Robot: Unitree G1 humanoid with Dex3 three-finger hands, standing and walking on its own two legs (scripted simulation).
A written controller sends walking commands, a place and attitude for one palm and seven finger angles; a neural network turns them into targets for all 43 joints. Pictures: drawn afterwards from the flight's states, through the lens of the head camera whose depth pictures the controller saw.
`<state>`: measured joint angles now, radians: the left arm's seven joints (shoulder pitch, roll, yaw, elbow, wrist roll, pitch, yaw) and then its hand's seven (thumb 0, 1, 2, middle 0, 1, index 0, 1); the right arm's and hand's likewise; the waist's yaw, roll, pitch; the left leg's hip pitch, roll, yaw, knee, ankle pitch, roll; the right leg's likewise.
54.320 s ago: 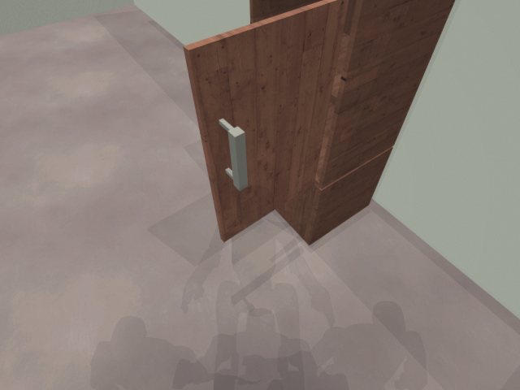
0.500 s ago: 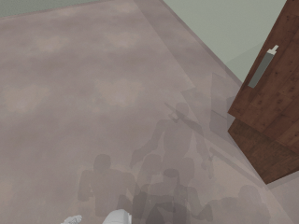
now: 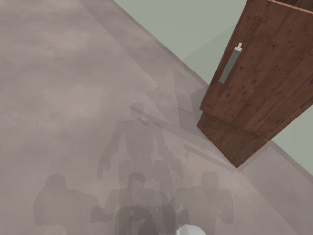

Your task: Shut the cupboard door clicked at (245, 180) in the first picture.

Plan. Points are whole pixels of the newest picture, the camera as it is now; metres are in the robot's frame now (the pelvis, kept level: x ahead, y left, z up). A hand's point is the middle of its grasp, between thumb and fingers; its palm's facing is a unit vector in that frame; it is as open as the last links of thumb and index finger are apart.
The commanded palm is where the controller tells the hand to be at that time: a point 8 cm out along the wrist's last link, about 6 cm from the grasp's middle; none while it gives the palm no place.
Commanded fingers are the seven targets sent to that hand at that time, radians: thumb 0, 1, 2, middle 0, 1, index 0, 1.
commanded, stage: turn to face it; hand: left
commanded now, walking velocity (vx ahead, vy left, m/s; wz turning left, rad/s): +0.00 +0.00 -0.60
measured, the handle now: (230, 63) +0.75 -0.24 +0.01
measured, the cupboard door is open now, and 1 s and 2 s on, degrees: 27 27 27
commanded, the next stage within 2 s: take the last steps up to it in 0.66 s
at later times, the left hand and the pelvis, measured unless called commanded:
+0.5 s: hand out of the picture +0.13 +0.11 -0.15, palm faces -0.23 -0.94 -0.24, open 7.4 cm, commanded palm none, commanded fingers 0.00 0.90 0.90 -0.20 -0.30 -0.20 -0.30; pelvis -0.01 -0.05 +0.00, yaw -14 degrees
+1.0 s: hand out of the picture +0.13 +0.14 -0.17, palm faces -0.37 -0.91 -0.20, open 7.4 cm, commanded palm none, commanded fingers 0.00 0.90 0.90 -0.20 -0.30 -0.20 -0.30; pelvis +0.01 -0.03 +0.00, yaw -24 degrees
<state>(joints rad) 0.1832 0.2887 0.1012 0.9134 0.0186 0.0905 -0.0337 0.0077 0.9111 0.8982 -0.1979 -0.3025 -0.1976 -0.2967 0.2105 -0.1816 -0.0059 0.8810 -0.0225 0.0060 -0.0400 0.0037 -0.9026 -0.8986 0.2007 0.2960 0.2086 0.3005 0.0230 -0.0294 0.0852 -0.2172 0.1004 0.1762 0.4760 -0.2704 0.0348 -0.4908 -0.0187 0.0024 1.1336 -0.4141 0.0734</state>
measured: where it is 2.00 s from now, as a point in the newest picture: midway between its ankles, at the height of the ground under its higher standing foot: (185, 225)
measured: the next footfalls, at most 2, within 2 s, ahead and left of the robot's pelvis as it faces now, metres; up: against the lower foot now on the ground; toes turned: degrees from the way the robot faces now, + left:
right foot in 0.24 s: +0.01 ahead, -0.15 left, +0.00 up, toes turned -13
left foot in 0.70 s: +0.08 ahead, +0.07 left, +0.00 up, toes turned -15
